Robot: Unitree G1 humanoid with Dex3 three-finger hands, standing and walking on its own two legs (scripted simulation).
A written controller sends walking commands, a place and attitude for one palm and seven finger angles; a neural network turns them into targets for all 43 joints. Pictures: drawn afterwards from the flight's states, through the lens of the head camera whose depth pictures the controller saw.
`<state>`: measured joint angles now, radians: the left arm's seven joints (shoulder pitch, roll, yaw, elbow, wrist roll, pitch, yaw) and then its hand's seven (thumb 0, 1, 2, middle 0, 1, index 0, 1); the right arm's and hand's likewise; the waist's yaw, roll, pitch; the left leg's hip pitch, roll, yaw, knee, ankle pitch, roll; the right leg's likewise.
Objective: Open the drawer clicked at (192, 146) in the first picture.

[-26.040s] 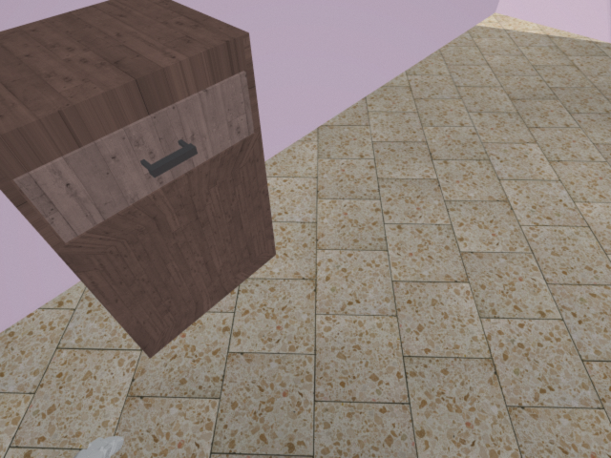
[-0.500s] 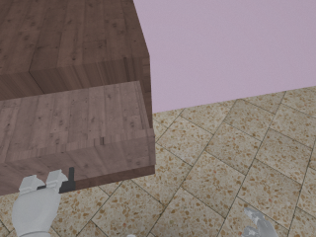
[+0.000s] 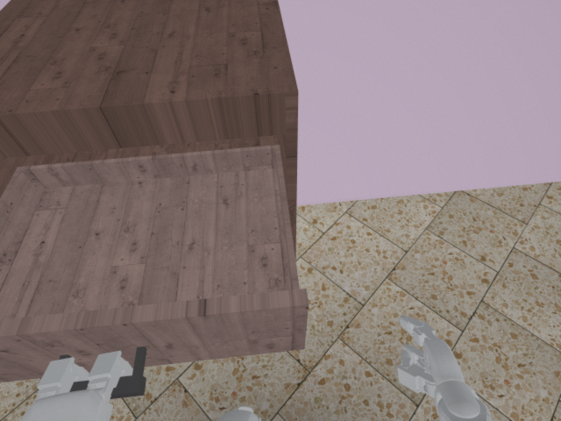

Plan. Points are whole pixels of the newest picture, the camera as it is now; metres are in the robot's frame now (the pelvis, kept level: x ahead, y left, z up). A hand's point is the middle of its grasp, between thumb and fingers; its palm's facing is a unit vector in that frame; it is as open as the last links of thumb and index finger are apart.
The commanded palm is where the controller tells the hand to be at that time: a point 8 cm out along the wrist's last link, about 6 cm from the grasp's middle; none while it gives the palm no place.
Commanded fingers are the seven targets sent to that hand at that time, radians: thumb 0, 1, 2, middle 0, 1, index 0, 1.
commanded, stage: open the thumb to release the handle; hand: left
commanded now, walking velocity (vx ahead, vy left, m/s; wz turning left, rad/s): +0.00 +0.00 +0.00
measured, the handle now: (99, 374) +0.17 +0.26 +0.00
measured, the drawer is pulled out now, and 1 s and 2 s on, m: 0.30 0.30 0.30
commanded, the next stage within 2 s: lift the hand off the handle in 0.48 s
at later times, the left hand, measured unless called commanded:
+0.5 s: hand out of the picture +0.11 +0.25 -0.01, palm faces -0.07 -0.06 -1.00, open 12.5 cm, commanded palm +0.10 +0.24 +0.04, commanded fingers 0.00 -0.50 0.30 -0.30 -1.20 -0.30 -1.20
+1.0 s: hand out of the picture +0.12 +0.25 -0.01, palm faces -0.05 -0.06 -1.00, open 13.6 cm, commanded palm +0.12 +0.24 +0.05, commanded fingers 0.00 -0.50 0.30 -0.30 -1.20 -0.30 -1.20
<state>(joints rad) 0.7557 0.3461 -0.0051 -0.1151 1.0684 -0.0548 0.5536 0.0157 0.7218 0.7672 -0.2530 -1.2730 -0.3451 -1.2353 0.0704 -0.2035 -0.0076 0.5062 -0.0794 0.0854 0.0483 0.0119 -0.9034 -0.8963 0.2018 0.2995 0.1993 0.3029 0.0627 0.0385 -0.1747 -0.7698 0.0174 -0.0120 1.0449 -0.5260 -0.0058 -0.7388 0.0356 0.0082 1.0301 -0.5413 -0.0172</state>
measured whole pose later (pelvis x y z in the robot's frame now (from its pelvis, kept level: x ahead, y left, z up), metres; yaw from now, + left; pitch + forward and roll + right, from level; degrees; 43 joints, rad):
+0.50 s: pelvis -0.03 -0.02 +0.00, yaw +2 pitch +12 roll +0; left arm 0.56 0.35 0.01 0.05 1.03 -0.02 0.53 0.00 -0.27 0.40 -0.34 -1.23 -0.33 -1.22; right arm 0.14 -0.24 -0.03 0.58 -0.06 0.05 -0.03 0.01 -0.90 -0.90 0.20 0.30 0.20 0.30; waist 0.04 0.06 -0.16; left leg -0.76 0.01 -0.05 1.00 -0.46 -0.03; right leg -0.73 0.03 -0.03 1.01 -0.50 -0.04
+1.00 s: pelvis -0.03 -0.02 +0.01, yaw +2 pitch +12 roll +0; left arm 0.48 0.33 -0.04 0.09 1.04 0.02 0.53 0.00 -0.49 0.30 -0.32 -1.20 -0.36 -1.22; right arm 0.11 -0.22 -0.01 0.59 -0.05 0.03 -0.04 0.01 -0.90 -0.90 0.20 0.30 0.20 0.30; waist 0.07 0.08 -0.16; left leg -0.75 0.00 -0.06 0.99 -0.45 -0.03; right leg -0.72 0.02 -0.03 1.00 -0.49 -0.04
